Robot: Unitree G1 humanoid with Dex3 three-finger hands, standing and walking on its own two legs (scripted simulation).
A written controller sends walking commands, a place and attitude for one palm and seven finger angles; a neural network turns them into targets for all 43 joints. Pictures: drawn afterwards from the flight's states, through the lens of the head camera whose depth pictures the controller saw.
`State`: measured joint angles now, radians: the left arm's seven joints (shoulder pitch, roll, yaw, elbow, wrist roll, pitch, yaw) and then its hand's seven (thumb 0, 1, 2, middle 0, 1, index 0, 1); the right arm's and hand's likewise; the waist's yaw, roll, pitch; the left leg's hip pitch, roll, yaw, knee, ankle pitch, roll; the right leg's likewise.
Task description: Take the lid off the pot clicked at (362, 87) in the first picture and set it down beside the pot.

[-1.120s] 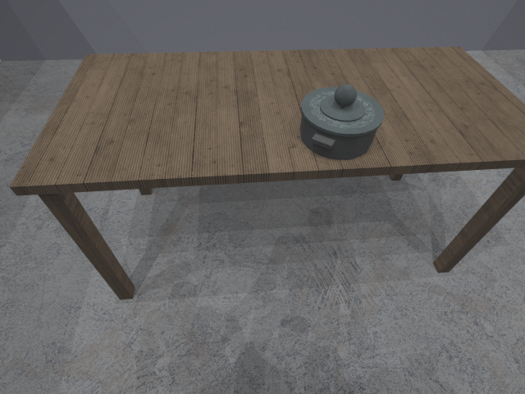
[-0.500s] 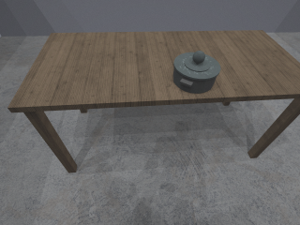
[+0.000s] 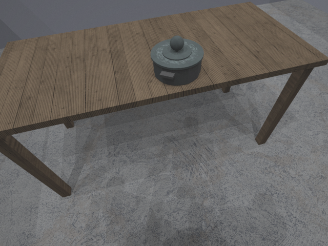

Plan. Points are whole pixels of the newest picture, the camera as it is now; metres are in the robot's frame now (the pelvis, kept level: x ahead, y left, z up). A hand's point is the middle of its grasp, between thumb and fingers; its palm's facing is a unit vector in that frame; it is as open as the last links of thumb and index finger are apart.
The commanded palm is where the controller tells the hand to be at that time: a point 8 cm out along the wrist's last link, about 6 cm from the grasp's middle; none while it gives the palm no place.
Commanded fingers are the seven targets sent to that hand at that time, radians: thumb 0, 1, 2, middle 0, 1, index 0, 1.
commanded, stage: walk to a spot facing it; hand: left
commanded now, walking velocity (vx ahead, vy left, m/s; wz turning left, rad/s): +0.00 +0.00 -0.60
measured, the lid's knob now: (176, 43) +0.78 +0.01 +0.07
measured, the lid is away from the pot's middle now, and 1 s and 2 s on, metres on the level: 0.00 0.00 0.00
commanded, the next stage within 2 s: none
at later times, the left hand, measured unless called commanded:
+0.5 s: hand out of the picture +0.10 +0.22 -0.14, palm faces -0.18 -0.95 -0.26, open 7.4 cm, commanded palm none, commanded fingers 0.00 0.90 0.90 -0.20 -0.30 -0.20 -0.30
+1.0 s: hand (138, 195) +0.28 +0.11 -0.14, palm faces -0.62 -0.75 -0.25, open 7.4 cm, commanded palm none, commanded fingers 0.00 0.90 0.90 -0.20 -0.30 -0.20 -0.30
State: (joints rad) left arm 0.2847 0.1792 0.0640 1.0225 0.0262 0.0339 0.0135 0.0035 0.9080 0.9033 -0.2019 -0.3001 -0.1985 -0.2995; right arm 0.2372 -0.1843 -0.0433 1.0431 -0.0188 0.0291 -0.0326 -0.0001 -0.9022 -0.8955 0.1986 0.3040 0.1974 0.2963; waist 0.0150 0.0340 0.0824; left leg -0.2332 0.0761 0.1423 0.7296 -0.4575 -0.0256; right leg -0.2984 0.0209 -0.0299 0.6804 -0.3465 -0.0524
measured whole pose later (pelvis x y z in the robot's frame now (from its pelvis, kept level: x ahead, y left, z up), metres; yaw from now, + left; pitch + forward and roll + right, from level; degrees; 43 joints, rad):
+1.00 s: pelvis +0.05 +0.03 +0.01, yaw -37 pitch +1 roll +0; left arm 0.10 0.26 0.06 0.86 0.02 0.07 -0.03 0.01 0.91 0.90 -0.20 -0.30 -0.20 -0.30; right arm 0.32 -0.24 -0.03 0.92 -0.03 0.02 -0.01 0.00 -0.90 -0.90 0.20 0.30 0.20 0.30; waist -0.04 0.00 0.11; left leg -0.16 0.12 0.25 0.55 -0.38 -0.03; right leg -0.33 -0.04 -0.06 0.64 -0.34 0.03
